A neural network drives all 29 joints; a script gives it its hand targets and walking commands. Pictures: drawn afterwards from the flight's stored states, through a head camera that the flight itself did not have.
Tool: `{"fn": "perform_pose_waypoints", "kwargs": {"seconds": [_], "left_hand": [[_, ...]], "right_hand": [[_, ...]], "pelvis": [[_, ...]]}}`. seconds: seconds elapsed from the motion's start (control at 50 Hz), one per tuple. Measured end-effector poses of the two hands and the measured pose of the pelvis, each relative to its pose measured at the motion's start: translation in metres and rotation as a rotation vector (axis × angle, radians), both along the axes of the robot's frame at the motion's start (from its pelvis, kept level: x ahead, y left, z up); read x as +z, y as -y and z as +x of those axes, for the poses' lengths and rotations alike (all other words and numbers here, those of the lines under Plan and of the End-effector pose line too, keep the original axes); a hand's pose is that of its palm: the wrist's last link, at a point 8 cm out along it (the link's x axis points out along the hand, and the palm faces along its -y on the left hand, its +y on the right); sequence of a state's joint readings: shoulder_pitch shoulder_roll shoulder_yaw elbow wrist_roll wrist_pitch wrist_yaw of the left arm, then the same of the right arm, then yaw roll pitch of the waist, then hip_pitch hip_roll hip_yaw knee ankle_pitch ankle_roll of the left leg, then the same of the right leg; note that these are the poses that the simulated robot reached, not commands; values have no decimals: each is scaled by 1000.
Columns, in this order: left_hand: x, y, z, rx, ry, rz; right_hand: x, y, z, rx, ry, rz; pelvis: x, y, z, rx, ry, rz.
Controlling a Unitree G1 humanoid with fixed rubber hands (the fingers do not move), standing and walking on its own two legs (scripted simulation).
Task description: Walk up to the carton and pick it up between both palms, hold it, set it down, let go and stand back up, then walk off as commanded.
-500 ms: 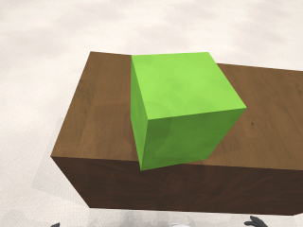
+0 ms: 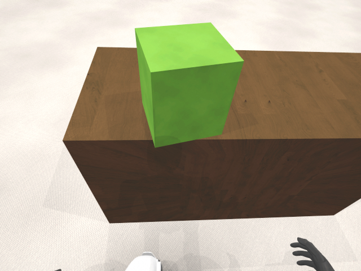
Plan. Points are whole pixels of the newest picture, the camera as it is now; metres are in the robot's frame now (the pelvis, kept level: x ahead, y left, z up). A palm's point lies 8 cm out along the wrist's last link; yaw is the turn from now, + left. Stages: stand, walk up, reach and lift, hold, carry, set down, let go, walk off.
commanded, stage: walk off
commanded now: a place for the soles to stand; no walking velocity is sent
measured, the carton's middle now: (182, 86) +0.58 +0.01 +0.09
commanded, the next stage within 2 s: stand in 1.92 s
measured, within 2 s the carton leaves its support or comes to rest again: neither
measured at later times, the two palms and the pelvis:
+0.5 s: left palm out of the picture -0.02 +0.32 -0.08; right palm out of the picture -0.01 -0.30 -0.06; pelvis -0.11 +0.01 +0.01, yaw +1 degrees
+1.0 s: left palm out of the picture -0.01 +0.30 -0.08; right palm out of the picture +0.01 -0.31 -0.06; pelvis -0.09 +0.00 +0.02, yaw +1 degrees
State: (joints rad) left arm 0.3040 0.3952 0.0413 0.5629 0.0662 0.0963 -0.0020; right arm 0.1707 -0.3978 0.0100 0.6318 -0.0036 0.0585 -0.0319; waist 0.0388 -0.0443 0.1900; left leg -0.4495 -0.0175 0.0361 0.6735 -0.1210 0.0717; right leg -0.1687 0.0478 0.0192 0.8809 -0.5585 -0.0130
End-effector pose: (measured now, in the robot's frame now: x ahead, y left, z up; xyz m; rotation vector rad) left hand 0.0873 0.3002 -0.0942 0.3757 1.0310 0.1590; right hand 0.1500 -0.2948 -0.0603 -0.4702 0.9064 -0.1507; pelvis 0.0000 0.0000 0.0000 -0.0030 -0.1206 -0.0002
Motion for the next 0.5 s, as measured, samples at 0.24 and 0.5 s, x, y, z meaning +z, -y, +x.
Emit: {"fn": "perform_pose_waypoints", "kwargs": {"seconds": [0.24, 0.5], "left_hand": [[22, 9, -80, 2, 17, 53], [15, -16, -109, 0, 27, -4]], "right_hand": [[-14, 26, -108, -8, -110, 8], [2, 5, -160, -9, -129, -37]], "pelvis": [[8, 15, -76, 13, -24, 21], [14, -13, -107, 24, -55, -11]]}}
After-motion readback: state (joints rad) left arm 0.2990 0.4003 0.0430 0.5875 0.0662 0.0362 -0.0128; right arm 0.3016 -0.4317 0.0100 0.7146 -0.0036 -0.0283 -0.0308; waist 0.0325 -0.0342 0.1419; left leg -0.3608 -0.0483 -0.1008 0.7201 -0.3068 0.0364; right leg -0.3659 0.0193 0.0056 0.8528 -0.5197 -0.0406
